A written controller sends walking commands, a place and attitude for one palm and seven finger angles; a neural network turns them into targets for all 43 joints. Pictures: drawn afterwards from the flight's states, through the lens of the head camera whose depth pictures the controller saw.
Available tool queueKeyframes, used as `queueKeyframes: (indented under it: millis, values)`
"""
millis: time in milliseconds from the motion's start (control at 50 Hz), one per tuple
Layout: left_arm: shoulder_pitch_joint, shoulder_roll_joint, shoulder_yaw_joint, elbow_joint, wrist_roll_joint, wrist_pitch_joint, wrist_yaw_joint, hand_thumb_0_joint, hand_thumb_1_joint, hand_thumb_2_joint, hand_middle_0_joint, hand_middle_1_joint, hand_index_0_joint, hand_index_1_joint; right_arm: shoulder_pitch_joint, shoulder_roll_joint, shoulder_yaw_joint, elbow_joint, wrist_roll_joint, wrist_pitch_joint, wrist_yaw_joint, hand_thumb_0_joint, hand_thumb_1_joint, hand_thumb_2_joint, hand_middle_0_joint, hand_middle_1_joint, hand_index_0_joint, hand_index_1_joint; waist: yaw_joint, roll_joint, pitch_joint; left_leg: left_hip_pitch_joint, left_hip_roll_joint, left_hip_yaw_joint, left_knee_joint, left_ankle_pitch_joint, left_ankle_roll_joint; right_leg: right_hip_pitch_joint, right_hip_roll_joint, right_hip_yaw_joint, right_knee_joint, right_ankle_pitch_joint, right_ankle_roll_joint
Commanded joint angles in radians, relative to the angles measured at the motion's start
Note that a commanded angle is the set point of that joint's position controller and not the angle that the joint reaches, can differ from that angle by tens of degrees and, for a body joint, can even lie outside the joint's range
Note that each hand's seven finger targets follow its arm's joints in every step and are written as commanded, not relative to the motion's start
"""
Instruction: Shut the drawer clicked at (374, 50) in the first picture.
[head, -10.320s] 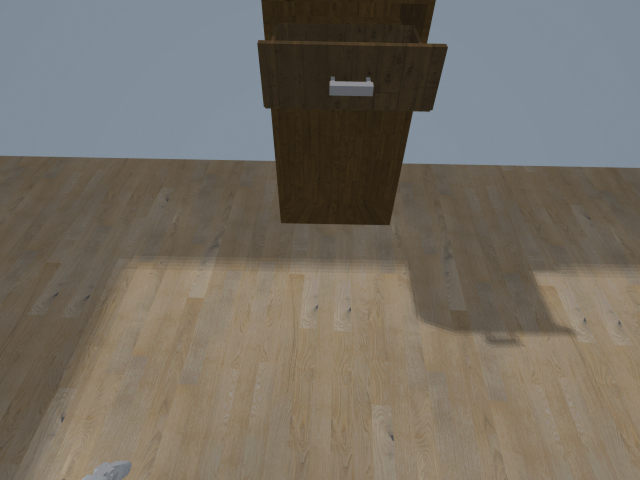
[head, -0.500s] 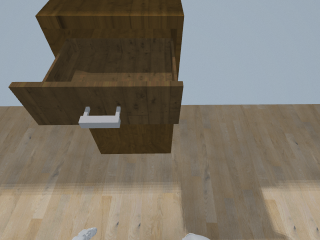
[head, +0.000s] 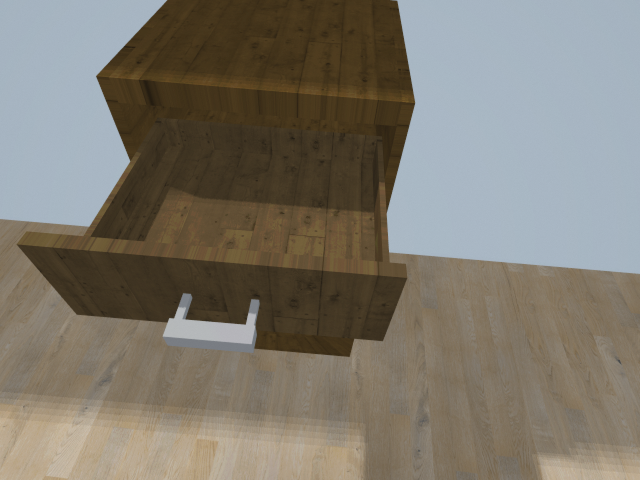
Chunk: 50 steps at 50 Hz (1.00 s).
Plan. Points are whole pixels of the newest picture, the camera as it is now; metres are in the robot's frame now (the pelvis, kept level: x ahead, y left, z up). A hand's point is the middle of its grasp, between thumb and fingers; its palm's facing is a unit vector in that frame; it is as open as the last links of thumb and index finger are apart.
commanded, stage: come to a stop and stand still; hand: left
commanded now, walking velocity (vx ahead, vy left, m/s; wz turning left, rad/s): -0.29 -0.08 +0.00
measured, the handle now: (215, 319) +0.29 +0.16 +0.04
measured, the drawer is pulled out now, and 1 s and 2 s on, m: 0.30 0.30 0.30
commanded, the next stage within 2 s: look again from close up in 1.34 s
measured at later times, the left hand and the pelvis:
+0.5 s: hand out of the picture +0.00 +0.10 -0.14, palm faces +0.11 -0.94 -0.32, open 7.4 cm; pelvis -0.03 -0.09 +0.01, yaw +1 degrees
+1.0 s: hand out of the picture -0.06 +0.16 -0.18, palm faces +0.11 -0.98 -0.19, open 7.4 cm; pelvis -0.05 -0.03 +0.00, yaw +1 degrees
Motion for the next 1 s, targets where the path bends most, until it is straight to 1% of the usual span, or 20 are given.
queueKeyframes:
  millis: [0,100,160,180,200,220,240,280,360,460,520,660,760,780,800,820,840,880,920,980]
  values:
    - [0.046,0.085,0.029,-0.064,0.009,0.009,0.013,0.000,0.900,0.900,-0.200,-0.300,-0.200,-0.300,0.096,-0.185,-0.052,-0.005,0.000,0.030,-0.010,0.000,-0.900,-0.900,0.200,0.300,0.200,0.300,-0.040,0.146,-0.066,0.149,0.281,-0.182,-0.109,0.945,0.138,-0.094,-0.020,0.015,0.057,0.046,0.010]
    - [0.042,0.083,0.049,-0.107,0.010,0.029,0.011,0.000,0.900,0.900,-0.200,-0.300,-0.200,-0.300,-0.002,-0.208,-0.075,-0.052,-0.013,0.056,0.002,0.000,-0.900,-0.900,0.200,0.300,0.200,0.300,-0.015,0.213,-0.081,0.029,0.267,-0.146,-0.104,0.658,0.132,-0.054,-0.009,0.028,0.087,0.052,-0.002]
    - [0.101,0.094,0.048,-0.100,0.015,0.008,0.007,0.000,0.900,0.900,-0.200,-0.300,-0.200,-0.300,-0.033,-0.195,-0.078,-0.059,-0.008,0.065,0.015,0.000,-0.900,-0.900,0.200,0.300,0.200,0.300,0.025,0.184,-0.100,-0.034,0.188,-0.113,-0.006,0.348,0.060,0.082,-0.010,-0.002,-0.189,0.279,0.001]
    - [0.109,0.134,0.049,-0.101,0.022,-0.005,0.010,0.000,0.900,0.900,-0.200,-0.300,-0.200,-0.300,-0.011,-0.155,-0.073,-0.060,0.000,0.068,0.022,0.000,-0.900,-0.900,0.200,0.300,0.200,0.300,0.026,0.051,-0.105,-0.062,0.103,-0.075,0.090,0.131,0.002,0.107,-0.063,0.070,-0.343,0.432,-0.001]
    - [0.061,0.222,0.054,-0.114,0.033,-0.017,0.014,0.000,0.900,0.900,-0.200,-0.300,-0.200,-0.300,0.030,-0.083,-0.061,-0.073,0.009,0.076,0.032,0.000,-0.900,-0.900,0.200,0.300,0.200,0.300,-0.005,-0.213,-0.073,-0.163,-0.026,-0.024,0.212,-0.206,-0.054,0.080,-0.256,0.316,-0.434,0.565,-0.069]
    - [0.047,0.266,0.058,-0.138,0.025,-0.015,0.011,0.000,0.900,0.900,-0.200,-0.300,-0.200,-0.300,0.017,-0.101,-0.064,-0.085,0.008,0.093,0.033,0.000,-0.900,-0.900,0.200,0.300,0.200,0.300,0.022,-0.221,-0.059,-0.135,-0.035,-0.101,0.355,-0.346,-0.051,-0.032,-0.370,0.407,-0.510,0.540,-0.165]
    - [0.005,0.275,0.057,-0.149,0.025,-0.010,0.008,0.000,0.900,0.900,-0.200,-0.300,-0.200,-0.300,0.040,-0.110,-0.069,-0.073,0.001,0.102,0.041,0.000,-0.900,-0.900,0.200,0.300,0.200,0.300,-0.001,-0.138,-0.049,-0.126,-0.031,-0.142,0.455,-0.319,-0.044,-0.099,-0.355,0.362,-0.536,0.326,-0.189]
    - [-0.052,0.266,0.072,-0.162,0.024,-0.010,0.018,0.000,0.900,0.900,-0.200,-0.300,-0.200,-0.300,0.029,-0.138,-0.074,-0.067,-0.008,0.112,0.042,0.000,-0.900,-0.900,0.200,0.300,0.200,0.300,-0.006,-0.177,-0.003,-0.235,-0.031,-0.194,0.584,-0.245,-0.038,-0.082,-0.340,0.436,-0.559,0.200,-0.180]
    - [-0.039,0.230,0.069,-0.166,0.015,-0.017,0.026,0.000,0.900,0.900,-0.200,-0.300,-0.200,-0.300,0.078,-0.163,-0.074,-0.047,-0.013,0.106,0.057,0.000,-0.900,-0.900,0.200,0.300,0.200,0.300,0.000,-0.120,-0.048,-0.315,-0.030,-0.193,0.634,-0.098,-0.066,0.088,-0.285,0.289,-0.492,0.332,-0.150]
    - [0.039,0.231,0.071,-0.149,0.017,-0.022,0.035,0.000,0.900,0.900,-0.200,-0.300,-0.200,-0.300,0.066,-0.156,-0.066,-0.067,-0.016,0.114,0.061,0.000,-0.900,-0.900,0.200,0.300,0.200,0.300,0.032,-0.129,-0.092,-0.343,-0.030,-0.193,0.582,-0.098,-0.090,0.207,-0.298,0.291,-0.487,0.371,-0.151]
    - [0.042,0.233,0.070,-0.153,0.022,-0.021,0.032,0.000,0.900,0.900,-0.200,-0.300,-0.200,-0.300,0.078,-0.152,-0.063,-0.069,-0.016,0.118,0.063,0.000,-0.900,-0.900,0.200,0.300,0.200,0.300,0.027,-0.142,-0.073,-0.307,-0.026,-0.183,0.537,-0.096,-0.090,0.160,-0.282,0.297,-0.523,0.246,-0.139]
    - [-0.001,0.247,0.070,-0.156,0.035,-0.012,0.013,0.000,0.900,0.900,-0.200,-0.300,-0.200,-0.300,0.115,-0.118,-0.047,-0.056,0.000,0.086,0.063,0.000,-0.900,-0.900,0.200,0.300,0.200,0.300,0.020,-0.243,-0.061,-0.121,-0.046,-0.087,0.214,-0.196,-0.069,0.055,-0.230,0.278,-0.595,0.027,-0.142]
    - [-0.053,0.212,0.065,-0.136,0.018,0.002,0.011,0.000,0.900,0.900,-0.200,-0.300,-0.200,-0.300,0.281,-0.091,-0.032,0.017,0.006,0.056,0.045,0.000,-0.900,-0.900,0.200,0.300,0.200,0.300,-0.053,-0.120,-0.072,0.179,-0.059,-0.062,-0.134,-0.022,-0.042,-0.123,-0.142,0.188,-0.494,-0.013,-0.065]
    - [-0.049,0.173,0.053,-0.137,0.011,0.006,0.009,0.000,0.900,0.900,-0.200,-0.300,-0.200,-0.300,0.292,-0.117,-0.033,0.014,0.001,0.048,0.039,0.000,-0.900,-0.900,0.200,0.300,0.200,0.300,-0.059,0.003,-0.054,0.164,0.002,-0.136,-0.204,-0.071,-0.027,-0.162,-0.097,0.142,-0.401,0.003,-0.040]
    - [-0.026,0.114,0.043,-0.138,0.004,0.009,0.006,0.000,0.900,0.900,-0.200,-0.300,-0.200,-0.300,0.262,-0.163,-0.040,0.001,-0.010,0.042,0.034,0.000,-0.900,-0.900,0.200,0.300,0.200,0.300,-0.047,0.207,-0.015,0.057,0.149,-0.340,-0.319,-0.230,0.019,-0.183,-0.022,0.068,-0.254,0.057,-0.014]
    - [-0.028,0.093,0.038,-0.136,0.006,0.011,0.007,0.000,0.900,0.900,-0.200,-0.300,-0.200,-0.300,0.186,-0.195,-0.039,-0.029,-0.008,0.046,0.027,0.000,-0.900,-0.900,0.200,0.300,0.200,0.300,-0.026,0.264,0.066,-0.133,0.238,-0.419,-0.412,-0.345,0.070,-0.131,0.004,0.008,-0.147,0.077,-0.001]
    - [-0.009,0.093,0.038,-0.126,0.011,0.007,0.002,0.000,0.900,0.900,-0.200,-0.300,-0.200,-0.300,0.119,-0.185,-0.030,-0.046,-0.012,0.046,0.023,0.000,-0.900,-0.900,0.200,0.300,0.200,0.300,0.007,0.192,0.086,-0.243,0.229,-0.396,-0.423,-0.342,0.097,-0.054,0.000,0.025,-0.066,0.108,-0.002]
    - [-0.002,0.102,0.037,-0.089,0.026,0.017,0.002,0.000,0.900,0.900,-0.200,-0.300,-0.200,-0.300,0.073,-0.144,-0.019,-0.027,-0.005,0.034,0.021,0.000,-0.900,-0.900,0.200,0.300,0.200,0.300,0.017,0.266,0.084,-0.238,0.171,-0.350,-0.413,-0.233,0.098,-0.039,-0.013,0.046,0.029,0.125,0.000]
    - [0.014,0.091,0.029,-0.079,0.020,0.007,-0.001,0.000,0.900,0.900,-0.200,-0.300,-0.200,-0.300,0.091,-0.121,-0.010,-0.013,-0.001,0.029,0.014,0.000,-0.900,-0.900,0.200,0.300,0.200,0.300,0.016,0.212,0.074,-0.140,0.131,-0.272,-0.329,0.000,0.097,-0.068,-0.010,0.047,0.014,0.132,0.001]
    - [-0.018,0.068,0.011,-0.075,0.010,-0.010,0.005,0.000,0.900,0.900,-0.200,-0.300,-0.200,-0.300,0.189,-0.114,-0.008,0.035,-0.002,0.019,0.003,0.000,-0.900,-0.900,0.200,0.300,0.200,0.300,-0.012,0.147,0.032,0.052,0.129,-0.252,-0.208,0.440,0.104,-0.067,-0.018,0.026,-0.186,0.137,0.011]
